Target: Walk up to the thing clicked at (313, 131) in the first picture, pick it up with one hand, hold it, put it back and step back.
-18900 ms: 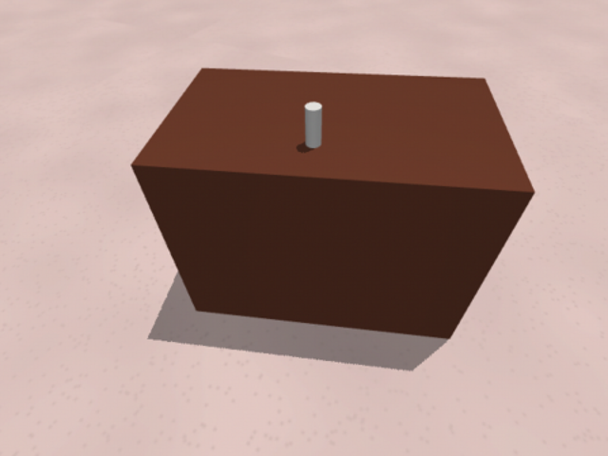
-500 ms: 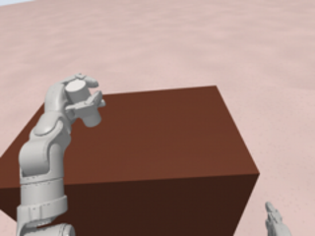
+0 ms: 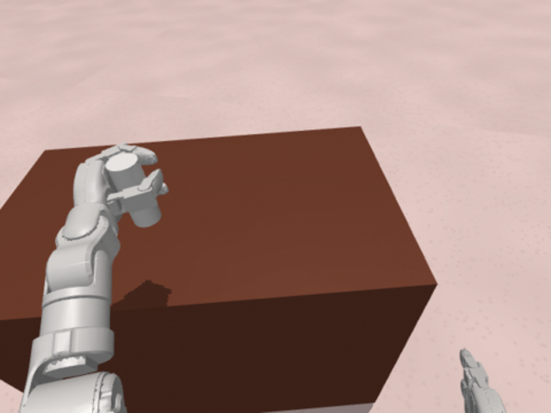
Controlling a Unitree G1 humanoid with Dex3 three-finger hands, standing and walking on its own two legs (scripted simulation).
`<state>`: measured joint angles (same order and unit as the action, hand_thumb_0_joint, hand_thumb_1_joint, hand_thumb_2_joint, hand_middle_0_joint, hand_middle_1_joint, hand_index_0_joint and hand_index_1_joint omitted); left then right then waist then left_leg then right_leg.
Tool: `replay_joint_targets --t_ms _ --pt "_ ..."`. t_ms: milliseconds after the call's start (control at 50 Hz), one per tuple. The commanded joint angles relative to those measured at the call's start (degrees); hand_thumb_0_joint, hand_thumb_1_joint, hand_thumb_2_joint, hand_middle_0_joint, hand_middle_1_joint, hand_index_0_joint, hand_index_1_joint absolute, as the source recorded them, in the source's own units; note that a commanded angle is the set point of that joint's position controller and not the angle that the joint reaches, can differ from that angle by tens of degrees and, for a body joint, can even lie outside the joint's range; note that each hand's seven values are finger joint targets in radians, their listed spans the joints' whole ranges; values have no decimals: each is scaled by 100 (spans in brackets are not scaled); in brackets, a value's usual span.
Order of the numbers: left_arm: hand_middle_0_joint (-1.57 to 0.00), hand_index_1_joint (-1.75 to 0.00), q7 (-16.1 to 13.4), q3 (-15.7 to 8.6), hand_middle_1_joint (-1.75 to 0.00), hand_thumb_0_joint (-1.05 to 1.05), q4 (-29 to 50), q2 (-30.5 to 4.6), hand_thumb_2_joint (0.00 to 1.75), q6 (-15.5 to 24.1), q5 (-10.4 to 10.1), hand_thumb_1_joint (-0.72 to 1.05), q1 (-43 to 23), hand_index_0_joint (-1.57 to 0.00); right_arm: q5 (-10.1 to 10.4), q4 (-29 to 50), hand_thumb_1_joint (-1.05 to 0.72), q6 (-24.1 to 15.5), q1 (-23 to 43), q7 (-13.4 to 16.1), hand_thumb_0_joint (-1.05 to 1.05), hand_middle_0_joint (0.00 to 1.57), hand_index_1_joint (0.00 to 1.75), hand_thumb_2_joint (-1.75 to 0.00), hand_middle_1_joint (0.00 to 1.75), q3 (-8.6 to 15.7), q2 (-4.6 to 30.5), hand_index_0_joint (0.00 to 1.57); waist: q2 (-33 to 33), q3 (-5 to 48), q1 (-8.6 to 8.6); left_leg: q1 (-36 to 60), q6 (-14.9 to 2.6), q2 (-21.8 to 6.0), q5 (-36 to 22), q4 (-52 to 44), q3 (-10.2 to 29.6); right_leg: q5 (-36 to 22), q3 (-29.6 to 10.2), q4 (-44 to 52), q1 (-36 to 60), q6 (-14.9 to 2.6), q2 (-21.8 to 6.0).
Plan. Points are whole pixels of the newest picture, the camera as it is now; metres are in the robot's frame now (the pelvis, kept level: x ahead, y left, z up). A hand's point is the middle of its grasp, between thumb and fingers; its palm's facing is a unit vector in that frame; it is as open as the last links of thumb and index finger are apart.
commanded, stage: crouch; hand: left
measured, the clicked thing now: (135, 191) +0.41 +0.21 +0.17
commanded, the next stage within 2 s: lower in 0.84 s
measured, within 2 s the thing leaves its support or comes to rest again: neither
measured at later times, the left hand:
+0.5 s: hand (149, 186) +0.45 +0.21 +0.14, palm faces +0.18 -0.98 +0.02, open 5.1 cm
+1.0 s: hand (151, 193) +0.47 +0.22 +0.10, palm faces +0.17 -0.99 +0.01, open 5.1 cm
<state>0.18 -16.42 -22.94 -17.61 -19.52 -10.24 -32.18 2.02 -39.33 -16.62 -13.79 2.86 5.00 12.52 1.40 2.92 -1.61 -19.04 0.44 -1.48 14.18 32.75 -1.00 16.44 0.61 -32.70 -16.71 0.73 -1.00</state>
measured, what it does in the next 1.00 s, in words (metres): stands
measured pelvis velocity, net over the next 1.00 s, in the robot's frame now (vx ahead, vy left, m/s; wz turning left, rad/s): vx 0.02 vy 0.01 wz -0.02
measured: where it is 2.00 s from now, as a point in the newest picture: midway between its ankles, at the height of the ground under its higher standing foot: outside the picture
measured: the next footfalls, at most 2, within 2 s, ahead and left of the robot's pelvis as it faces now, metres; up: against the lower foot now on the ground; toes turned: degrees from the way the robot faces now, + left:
none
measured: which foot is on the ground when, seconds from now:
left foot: down 0.00-1.00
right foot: down 0.00-1.00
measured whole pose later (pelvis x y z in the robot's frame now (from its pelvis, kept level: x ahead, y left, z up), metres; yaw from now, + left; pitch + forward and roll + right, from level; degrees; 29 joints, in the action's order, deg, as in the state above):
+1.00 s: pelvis +0.02 +0.01 -0.02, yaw -1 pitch +10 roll -1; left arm 4.9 -19.4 -50.7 -24.0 8.2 -8.9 -39.0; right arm 1.5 -27.0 -6.2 -15.3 2.0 2.8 12.3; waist 0.1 5.7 -5.5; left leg -32.8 -0.1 -2.6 19.8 43.0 -1.3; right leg 20.3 0.1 -40.3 -29.5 1.2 -0.1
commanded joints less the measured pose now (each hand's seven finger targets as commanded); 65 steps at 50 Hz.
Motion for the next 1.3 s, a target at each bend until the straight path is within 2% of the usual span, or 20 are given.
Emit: replay_joint_targets --t_ms 0,240,280,360,380,540,700,740,760,820,860,960,1020,1080,1100,1140,1180,1200,1260,1280 --pt "-142 -146 48 -227 -147 0 950 -1398 137 1083 6 76 -3133 -144 25 950 57 -345 833 72 0 5 5 -5 5 140 708 5 36 1654 -28 957 -113 111 -724 -335 20 -920 122 541 -83 -60 106" --pt "-145 -150 209 -283 -151 0 -417 -1608 138 2192 -11 74 -3148 -147 16 1030 57 -63 611 84 0 5 5 -4 5 234 877 5 90 1825 -155 843 -119 61 -897 -261 -13 -1124 112 456 -260 -84 156" --pt "-143 -147 188 -502 -149 0 -675 -1843 136 2299 17 71 -3085 -146 15 1307 57 -12 680 99 0 5 5 -4 5 234 954 5 -53 1992 -157 869 -139 48 -1172 -173 -7 -1383 109 390 -185 -69 157" --pt "-142 -145 275 -267 -146 0 -489 -1694 134 2598 12 70 -3418 -144 18 1218 56 164 512 80 0 5 5 -4 5 196 808 5 208 2160 -186 902 -131 41 -1387 -82 -15 -1565 91 319 -223 -84 153" --pt "-142 -145 284 -439 -146 0 -709 -1867 134 2627 12 70 -3273 -144 20 1438 56 189 587 91 0 5 5 -5 5 184 867 5 48 2136 -201 846 -155 40 -1358 -73 -18 -1564 84 342 -186 -62 143" --pt "-142 -146 400 -392 -146 0 -1133 -1840 134 2883 10 69 -3107 -144 26 1372 56 428 359 34 0 5 5 -5 5 172 784 5 200 1925 -240 590 -159 26 -1420 97 -12 -1587 97 169 -445 -89 160" --pt "-140 -142 446 -498 -143 0 -955 -2029 131 3142 -4 65 -3456 -141 -7 1945 54 581 329 12 0 5 5 -5 5 105 811 5 321 2498 -305 705 -157 -27 -1609 391 42 -1635 112 -96 -597 -89 183" --pt "-140 -143 445 -368 -144 0 -1291 -1895 132 3129 58 65 -3241 -141 0 1809 55 655 252 0 0 5 5 -5 5 65 706 5 269 2079 -318 372 -170 9 -1365 421 0 -1487 84 -105 -780 -86 168" --pt "-140 -144 433 -528 -143 0 -1241 -2076 133 3154 52 64 -3256 -141 -13 1997 54 653 261 20 0 5 5 -5 5 233 955 5 201 2340 -351 471 -164 -22 -1370 448 34 -1466 91 -133 -779 -87 179" --pt "-140 -143 447 -586 -144 0 -1404 -2128 132 3166 55 65 -3217 -141 -27 1861 55 704 58 -2 0 5 5 -5 5 149 819 5 407 2232 -357 465 -136 -49 -1499 549 54 -1449 124 -244 -984 -105 199" --pt "-141 -144 484 -419 -144 0 -1076 -1942 133 3213 23 67 -3455 -142 -27 2150 55 690 212 -16 0 5 5 -5 5 162 868 5 453 2612 -380 616 -132 -67 -1798 642 78 -1656 123 -328 -907 -111 199" --pt "-142 -145 467 -459 -145 0 -1850 -1934 131 3194 123 64 -3162 -143 -37 2126 53 794 133 -45 0 5 5 -6 5 26 720 5 177 2106 -415 91 -165 -71 -1351 711 77 -1328 116 -407 -1185 -109 209" --pt "-142 -144 487 -592 -144 0 -2098 -2053 131 3270 110 64 -3076 -142 -59 2184 53 802 125 -43 0 5 5 -5 5 170 877 5 163 2055 -418 -192 -175 -53 -1134 819 74 -1193 102 -529 -1325 -107 203" --pt "-138 -141 440 -650 -141 0 -2038 -2047 128 3402 105 63 -3242 -139 -97 2300 54 841 37 -99 0 5 5 -5 5 148 835 5 236 2105 -408 -322 -152 -76 -864 896 100 -906 125 -643 -1554 -134 223" --pt "-137 -140 425 -553 -141 0 -1262 -2120 127 3527 121 63 -3871 -138 -103 2510 54 843 111 -97 0 5 5 -5 5 161 819 5 454 2649 -414 -113 -145 -59 -845 934 91 -948 96 -668 -1448 -131 206" --pt "-137 -140 379 -750 -141 0 -2144 -2199 127 3497 179 66 -3192 -138 -136 2570 54 848 -48 -89 0 5 5 -5 5 182 924 5 58 2270 -472 -476 -176 -69 -681 1003 100 -843 101 -722 -1490 -110 216" --pt "-136 -139 437 -486 -139 0 -1095 -2083 127 3711 176 64 -4168 -137 -125 2810 53 834 110 -123 0 5 5 -5 5 -54 664 5 742 2921 -414 -96 -106 -78 -785 1039 129 -832 81 -843 -1573 -163 212" --pt "-137 -140 439 -710 -140 0 -1756 -2315 127 3691 159 66 -3683 -137 -134 2735 53 857 -50 -65 0 5 5 -5 5 208 962 5 561 2764 -526 -75 -118 -103 -837 1105 128 -817 99 -861 -1682 -150 226" --pt "-138 -141 546 -401 -141 0 -1301 -2047 130 3810 149 70 -4024 -139 -131 2711 53 852 -132 -92 0 5 5 -6 5 -2 704 5 706 2911 -502 -195 -117 -92 -762 1175 148 -838 87 -945 -1704 -158 231" --pt "-139 -141 492 -678 -141 0 -1846 -2306 129 3758 163 69 -3579 -139 -137 3010 53 844 34 -70 0 5 5 -6 5 57 858 5 406 2871 -488 -309 -147 -88 -799 1216 160 -842 97 -952 -1634 -141 233"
